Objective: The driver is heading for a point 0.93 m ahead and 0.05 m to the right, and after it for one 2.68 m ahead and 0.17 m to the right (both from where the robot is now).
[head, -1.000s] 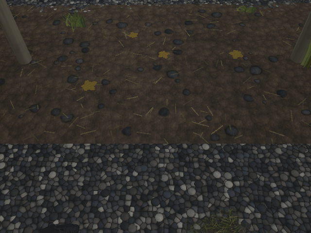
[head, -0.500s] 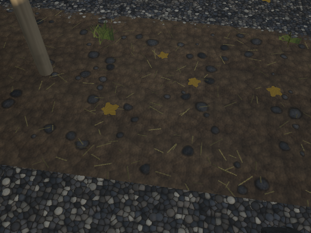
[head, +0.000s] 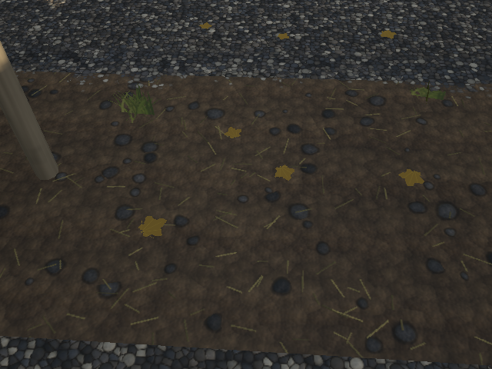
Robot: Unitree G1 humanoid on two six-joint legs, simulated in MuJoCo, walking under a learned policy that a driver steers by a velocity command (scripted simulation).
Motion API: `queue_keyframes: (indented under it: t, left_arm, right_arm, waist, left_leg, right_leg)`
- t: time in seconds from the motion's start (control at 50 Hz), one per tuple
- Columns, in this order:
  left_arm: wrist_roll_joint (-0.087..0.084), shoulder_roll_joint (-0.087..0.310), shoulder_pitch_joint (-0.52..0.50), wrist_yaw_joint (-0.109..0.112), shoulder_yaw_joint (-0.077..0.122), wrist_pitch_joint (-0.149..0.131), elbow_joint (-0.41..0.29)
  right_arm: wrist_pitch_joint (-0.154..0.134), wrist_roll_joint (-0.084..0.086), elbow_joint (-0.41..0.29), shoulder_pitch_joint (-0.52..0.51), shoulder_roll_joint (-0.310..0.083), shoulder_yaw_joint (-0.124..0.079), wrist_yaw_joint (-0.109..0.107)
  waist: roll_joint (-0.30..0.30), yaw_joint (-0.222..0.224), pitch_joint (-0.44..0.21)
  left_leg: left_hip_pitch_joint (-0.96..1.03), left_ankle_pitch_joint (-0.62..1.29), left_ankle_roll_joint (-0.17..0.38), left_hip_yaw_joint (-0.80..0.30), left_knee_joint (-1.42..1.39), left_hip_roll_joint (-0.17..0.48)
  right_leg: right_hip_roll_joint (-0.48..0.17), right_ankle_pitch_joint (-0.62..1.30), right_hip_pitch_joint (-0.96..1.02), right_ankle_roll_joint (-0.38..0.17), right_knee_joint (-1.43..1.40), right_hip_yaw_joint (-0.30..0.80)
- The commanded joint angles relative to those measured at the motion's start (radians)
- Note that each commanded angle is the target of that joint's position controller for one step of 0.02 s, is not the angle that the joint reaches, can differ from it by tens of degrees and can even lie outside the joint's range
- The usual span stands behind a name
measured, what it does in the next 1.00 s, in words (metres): walks ahead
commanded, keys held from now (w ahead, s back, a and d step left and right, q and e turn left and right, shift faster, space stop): no key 0.50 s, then w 0.50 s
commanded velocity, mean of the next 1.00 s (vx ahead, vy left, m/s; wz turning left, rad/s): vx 0.15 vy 0.00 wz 0.00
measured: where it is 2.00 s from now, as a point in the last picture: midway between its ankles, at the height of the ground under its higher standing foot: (261, 289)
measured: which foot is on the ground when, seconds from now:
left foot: down 0.00-1.00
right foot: down 0.00-0.76, up 0.78-1.00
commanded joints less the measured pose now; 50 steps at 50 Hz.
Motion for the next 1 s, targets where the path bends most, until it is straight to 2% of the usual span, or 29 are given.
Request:
queue_keyframes:
  t: [0.02, 0.22, 0.5, 0.52, 0.54, 0.56, 0.58, 0.62, 0.64, 0.66, 0.7, 0.72, 0.74, 0.76, 0.78, 0.8, 0.82, 0.84, 0.86, 0.88, 0.9, 0.92, 1.0]
  left_arm:
    - [-0.003, 0.114, 0.027, 0.002, 0.017, -0.009, -0.023]
    - [-0.005, 0.101, 0.033, -0.001, 0.01, 0.003, -0.008]
    - [-0.003, 0.092, 0.045, 0.003, 0.003, 0.007, 0.01]
    - [-0.004, 0.085, 0.069, 0.004, 0.002, 0.009, 0.023]
    - [-0.01, 0.099, 0.079, 0.006, 0.008, 0.011, 0.028]
    - [-0.016, 0.125, 0.074, 0.008, 0.016, 0.013, 0.02]
    - [-0.021, 0.142, 0.081, 0.011, 0.022, 0.01, 0.011]
    - [-0.032, 0.19, 0.14, 0.009, 0.04, -0.009, 0.014]
    - [-0.034, 0.203, 0.135, 0.009, 0.047, -0.02, 0.012]
    - [-0.031, 0.188, 0.121, 0.006, 0.044, -0.031, 0.003]
    - [-0.036, 0.17, 0.074, -0.004, 0.041, -0.044, -0.018]
    - [-0.043, 0.166, 0.033, -0.01, 0.039, -0.043, -0.031]
    - [-0.042, 0.162, 0.015, -0.014, 0.038, -0.044, -0.043]
    - [-0.036, 0.138, -0.021, -0.016, 0.03, -0.051, -0.064]
    - [-0.031, 0.076, -0.021, -0.013, 0.016, -0.066, -0.104]
    - [-0.047, 0.093, -0.053, -0.013, 0.02, -0.079, -0.122]
    - [-0.065, 0.105, -0.057, -0.021, 0.023, -0.089, -0.126]
    - [-0.063, 0.106, -0.046, -0.028, 0.024, -0.094, -0.115]
    - [-0.052, 0.113, -0.048, -0.028, 0.03, -0.099, -0.111]
    - [-0.04, 0.131, -0.055, -0.029, 0.041, -0.095, -0.11]
    - [-0.038, 0.119, -0.051, -0.034, 0.042, -0.09, -0.11]
    - [-0.034, 0.11, -0.057, -0.039, 0.042, -0.084, -0.109]
    - [-0.028, 0.062, -0.223, -0.045, 0.024, -0.068, -0.176]
  right_arm:
    - [-0.01, 0.004, -0.027, -0.023, -0.089, -0.016, 0.0]
    - [0.005, 0.01, 0.021, -0.005, -0.103, -0.016, -0.01]
    - [0.014, 0.01, 0.055, -0.014, -0.099, -0.017, -0.015]
    - [0.015, 0.009, 0.068, 0.005, -0.087, -0.014, -0.014]
    - [0.017, 0.014, 0.073, 0.009, -0.09, -0.017, -0.014]
    - [0.015, 0.019, 0.071, 0.008, -0.098, -0.021, -0.015]
    - [0.008, 0.02, 0.061, -0.01, -0.101, -0.023, -0.014]
    - [-0.022, 0.025, 0.034, -0.051, -0.068, -0.018, -0.003]
    - [-0.037, 0.03, 0.024, -0.059, -0.059, -0.016, 0.007]
    - [-0.05, 0.035, 0.019, -0.059, -0.057, -0.017, 0.015]
    - [-0.07, 0.043, 0.026, -0.013, -0.052, -0.018, 0.026]
    - [-0.075, 0.044, 0.056, 0.062, -0.053, -0.024, 0.028]
    - [-0.076, 0.037, 0.098, 0.157, -0.072, -0.037, 0.027]
    - [-0.078, 0.029, 0.127, 0.286, -0.126, -0.057, 0.026]
    - [-0.082, 0.033, 0.143, 0.418, -0.247, -0.084, 0.031]
    - [-0.098, 0.013, 0.14, 0.409, -0.196, -0.058, 0.038]
    - [-0.111, 0.013, 0.113, 0.323, -0.139, -0.037, 0.037]
    - [-0.117, 0.013, 0.089, 0.266, -0.104, -0.024, 0.041]
    - [-0.118, 0.013, 0.073, 0.227, -0.099, -0.017, 0.046]
    - [-0.114, 0.01, 0.065, 0.215, -0.076, -0.006, 0.047]
    - [-0.109, 0.006, 0.068, 0.234, -0.074, -0.002, 0.045]
    - [-0.103, 0.006, 0.071, 0.265, -0.067, 0.002, 0.04]
    - [-0.091, 0.002, 0.06, 0.294, -0.119, -0.002, 0.014]
  waist:
    - [-0.026, 0.007, -0.041]
    - [-0.013, 0.004, -0.043]
    - [-0.019, 0.0, -0.01]
    - [-0.024, 0.001, -0.03]
    - [-0.038, 0.002, -0.01]
    - [-0.062, 0.005, 0.025]
    - [-0.08, 0.014, 0.07]
    - [-0.169, 0.039, 0.122]
    - [-0.197, 0.037, 0.153]
    - [-0.185, 0.026, 0.167]
    - [-0.16, -0.015, 0.162]
    - [-0.14, -0.057, 0.141]
    - [-0.109, -0.088, 0.104]
    - [0.019, -0.135, 0.054]
    - [0.304, -0.155, -0.019]
    - [0.251, -0.138, -0.024]
    - [0.146, -0.091, 0.042]
    - [0.086, -0.064, 0.052]
    - [0.047, -0.044, 0.064]
    - [0.038, -0.03, 0.064]
    - [0.07, -0.026, 0.057]
    - [0.06, -0.029, 0.051]
    - [0.046, -0.05, 0.085]
  left_leg:
    - [0.103, 0.108, 0.035, -0.036, -0.036, 0.036]
    - [0.132, 0.191, 0.033, -0.037, -0.009, 0.041]
    - [0.132, 0.136, 0.026, -0.037, -0.022, 0.04]
    - [0.138, 0.028, 0.026, -0.021, -0.02, 0.026]
    - [0.113, -0.141, 0.028, 0.004, 0.004, 0.0]
    - [0.057, -0.308, 0.033, 0.025, 0.037, -0.021]
    - [-0.017, -0.394, 0.038, 0.03, 0.07, -0.026]
    - [-0.142, -0.308, 0.039, 0.063, 0.228, -0.03]
    - [-0.185, -0.258, 0.052, 0.038, 0.308, 0.003]
    - [-0.209, -0.264, 0.068, 0.018, 0.336, 0.03]
    - [-0.139, -0.287, 0.093, 0.027, 0.21, 0.039]
    - [0.023, -0.226, 0.096, 0.061, 0.084, 0.011]
    - [0.186, -0.143, 0.085, 0.067, 0.04, -0.02]
    - [0.325, -0.17, 0.116, -0.111, -0.05, 0.082]
    - [0.485, -0.276, 0.252, -0.546, -0.241, 0.311]
    - [0.463, -0.356, 0.321, -0.767, -0.31, 0.407]
    - [0.433, -0.354, 0.295, -0.679, -0.289, 0.399]
    - [0.404, -0.311, 0.251, -0.546, -0.285, 0.349]
    - [0.365, -0.214, 0.217, -0.444, -0.297, 0.314]
    - [0.334, -0.098, 0.184, -0.348, -0.309, 0.272]
    - [0.306, -0.008, 0.175, -0.289, -0.315, 0.255]
    - [0.315, 0.113, 0.169, -0.227, -0.311, 0.229]
    - [0.254, 0.204, 0.176, -0.13, -0.355, 0.206]
  right_leg:
    - [-0.045, 0.107, -0.049, -0.039, -0.113, 0.041]
    - [-0.03, 0.216, -0.016, -0.04, -0.095, 0.021]
    - [-0.02, 0.143, -0.026, -0.035, -0.118, 0.011]
    - [-0.013, 0.032, -0.018, -0.04, -0.13, 0.005]
    - [-0.011, -0.134, -0.036, -0.057, -0.141, 0.013]
    - [-0.027, -0.308, -0.06, -0.084, -0.159, 0.045]
    - [-0.065, -0.443, -0.077, -0.113, -0.194, 0.102]
    - [-0.216, -0.581, -0.043, -0.195, -0.309, 0.316]
    - [-0.29, -0.574, -0.043, -0.233, -0.341, 0.404]
    - [-0.314, -0.519, -0.041, -0.244, -0.34, 0.426]
    - [-0.275, -0.388, -0.048, -0.204, -0.287, 0.333]
    - [-0.219, -0.33, -0.119, -0.17, -0.237, 0.247]
    - [-0.156, -0.22, -0.19, -0.143, -0.151, 0.171]
    - [-0.074, -0.027, -0.282, -0.094, 0.102, 0.056]
    - [0.057, -0.126, -0.488, -0.027, 0.454, -0.075]
    - [0.049, -0.28, -0.592, -0.041, 0.679, 0.054]
    - [-0.013, -0.212, -0.676, -0.073, 0.781, 0.096]
    - [-0.054, -0.109, -0.682, -0.096, 0.786, 0.088]
    - [-0.084, -0.019, -0.666, -0.105, 0.727, 0.081]
    - [-0.104, 0.042, -0.622, -0.106, 0.667, 0.07]
    - [-0.112, 0.07, -0.575, -0.096, 0.617, 0.057]
    - [-0.108, 0.087, -0.563, -0.083, 0.579, 0.035]
    - [-0.084, 0.218, -0.541, -0.035, 0.313, -0.01]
